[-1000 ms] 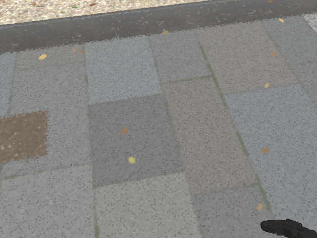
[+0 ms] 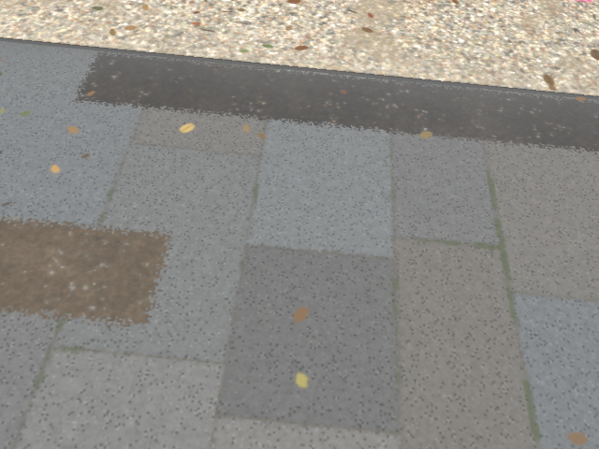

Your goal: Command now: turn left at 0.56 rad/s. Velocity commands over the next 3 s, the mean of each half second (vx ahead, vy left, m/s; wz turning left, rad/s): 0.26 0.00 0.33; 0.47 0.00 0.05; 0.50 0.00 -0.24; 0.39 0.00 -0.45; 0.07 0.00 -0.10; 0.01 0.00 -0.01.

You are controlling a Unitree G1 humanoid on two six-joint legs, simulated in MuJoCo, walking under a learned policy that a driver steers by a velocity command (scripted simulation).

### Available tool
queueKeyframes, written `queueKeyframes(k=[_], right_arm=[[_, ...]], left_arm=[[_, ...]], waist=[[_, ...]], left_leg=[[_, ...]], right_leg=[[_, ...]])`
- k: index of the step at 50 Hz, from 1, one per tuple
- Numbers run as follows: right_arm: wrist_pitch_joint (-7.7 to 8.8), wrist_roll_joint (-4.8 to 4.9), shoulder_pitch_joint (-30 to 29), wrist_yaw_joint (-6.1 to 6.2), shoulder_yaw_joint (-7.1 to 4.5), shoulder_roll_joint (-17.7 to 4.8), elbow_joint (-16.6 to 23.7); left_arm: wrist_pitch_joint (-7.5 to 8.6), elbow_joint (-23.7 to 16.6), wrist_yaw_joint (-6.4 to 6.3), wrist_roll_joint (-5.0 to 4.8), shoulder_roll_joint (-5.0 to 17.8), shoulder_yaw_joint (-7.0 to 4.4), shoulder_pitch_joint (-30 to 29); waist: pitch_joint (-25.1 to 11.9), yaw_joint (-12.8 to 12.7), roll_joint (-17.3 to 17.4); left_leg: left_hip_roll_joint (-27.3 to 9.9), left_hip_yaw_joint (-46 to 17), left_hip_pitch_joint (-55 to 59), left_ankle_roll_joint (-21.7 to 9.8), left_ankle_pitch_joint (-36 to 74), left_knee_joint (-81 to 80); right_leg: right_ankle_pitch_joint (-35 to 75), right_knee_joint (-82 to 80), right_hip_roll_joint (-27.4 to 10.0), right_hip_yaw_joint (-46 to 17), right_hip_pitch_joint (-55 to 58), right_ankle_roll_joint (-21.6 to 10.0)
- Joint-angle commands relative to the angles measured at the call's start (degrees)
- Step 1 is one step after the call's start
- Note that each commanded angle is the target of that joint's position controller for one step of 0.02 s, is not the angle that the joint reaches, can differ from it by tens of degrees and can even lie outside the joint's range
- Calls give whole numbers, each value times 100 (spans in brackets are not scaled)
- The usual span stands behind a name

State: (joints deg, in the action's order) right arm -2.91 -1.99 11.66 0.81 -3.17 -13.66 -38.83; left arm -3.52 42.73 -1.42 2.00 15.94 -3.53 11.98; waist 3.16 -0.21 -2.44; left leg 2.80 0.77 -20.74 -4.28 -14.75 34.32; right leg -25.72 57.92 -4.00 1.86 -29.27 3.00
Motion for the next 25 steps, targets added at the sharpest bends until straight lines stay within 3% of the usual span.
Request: queueKeyframes(k=[1, 2, 4, 6, 7, 11, 13, 15, 16, 19, 20, 21, 22, 23, 24, 25], right_arm=[[143, 68, -132, 105, -200, -737, 643], [205, 94, 16, 80, -209, -731, 595], [272, 55, 364, 50, -249, -768, 562], [314, 28, 606, 19, -282, -788, 487], [363, 22, 741, -10, -277, -749, 389], [550, 82, 1096, -45, -273, -643, 101], [575, 36, 1006, -111, -288, -650, 66], [610, 61, 1065, -162, -306, -689, -30], [631, 29, 946, -154, -313, -699, -28], [639, 111, 685, -117, -342, -799, -55], [599, 159, 611, -102, -347, -813, -64], [594, 189, 701, -102, -281, -566, -135], [647, 193, 593, -128, -158, -152, -36], [703, 235, 497, -160, -77, 74, 165], [704, 113, 713, -151, -158, -336, 92], [712, 3, 565, -197, -212, -539, -1]], left_arm=[[109, -580, -60, 62, 473, -110, -336], [73, -565, -42, 70, 432, -95, -248], [71, -593, 20, 73, 351, -66, -192], [109, -648, 74, 107, 352, -79, -328], [150, -635, 132, 149, 316, -78, -387], [294, -586, 271, 89, 176, -52, -552], [358, -629, 352, 11, 131, -40, -672], [389, -646, 385, 10, 99, -21, -726], [414, -578, 401, -24, 69, -8, -631], [474, -517, 290, -83, -5, 16, -236], [518, -386, 202, -80, -93, 30, 213], [590, -275, 109, -16, -38, 7, 544], [710, -280, 39, 49, 313, -57, 1071], [738, -319, 19, 54, 964, -193, 1271], [698, -207, 41, 7, 1060, -285, 1185], [742, -242, 112, -80, 623, -176, 819]], waist=[[-539, 68, 957], [-713, 66, 735], [-948, 139, 528], [-784, 245, 720], [-772, 299, 759], [-537, 360, 858], [-485, 343, 969], [-385, 344, 1046], [-405, 293, 1124], [-162, 0, 974], [-93, -243, 770], [-262, -362, 405], [-467, -617, -546], [-641, -557, -1209], [-269, -335, -1109], [103, -138, -368]], left_leg=[[-1322, -2158, 1201, -912, 899, -1701], [-1324, -2101, 1291, -924, 1654, -1553], [-1222, -2250, 1434, -1007, 416, -1751], [-1243, -2614, 1460, -1080, -1090, -2144], [-1295, -2696, 1525, -1068, -1285, -2290], [-1286, -2553, 1524, -1033, -1142, -2503], [-1205, -2358, 1315, -1008, -1026, -2501], [-1204, -2289, 1028, -1022, -1204, -2475], [-1164, -2197, 797, -992, -1250, -2365], [-1097, -2202, -208, -875, -1634, -2110], [-971, -2143, -609, -786, -1796, -1813], [-734, -2007, -1064, -619, -1802, -1281], [-191, -1322, -1561, -312, -1603, 345], [352, -367, -2648, -68, -1640, 1973], [75, -372, -3046, -42, -1305, 2887], [-262, -487, -3015, 2, -726, 3205]], right_leg=[[595, 718, -1, -462, -1245, 60], [657, 885, 70, -460, -1190, 74], [810, 828, 116, -465, -1295, 59], [1000, 678, 159, -479, -1574, 27], [1119, 564, 199, -415, -1588, -22], [1303, -51, 203, -328, -1436, -158], [1306, -477, 238, -265, -1044, -212], [1015, -901, 295, -197, -619, -289], [770, -1203, 330, -137, -215, -358], [571, -2392, 459, 16, 1245, -576], [1044, -3121, 526, 207, 1983, -651], [914, -3311, 582, 85, 2839, -643], [-322, -4170, -530, -1450, 3420, -752], [-2033, -5010, -1668, -3697, 3871, -1082], [-2570, -5265, -1904, -4582, 3284, -1524], [-2254, -5118, -1604, -3989, 2841, -1534]])
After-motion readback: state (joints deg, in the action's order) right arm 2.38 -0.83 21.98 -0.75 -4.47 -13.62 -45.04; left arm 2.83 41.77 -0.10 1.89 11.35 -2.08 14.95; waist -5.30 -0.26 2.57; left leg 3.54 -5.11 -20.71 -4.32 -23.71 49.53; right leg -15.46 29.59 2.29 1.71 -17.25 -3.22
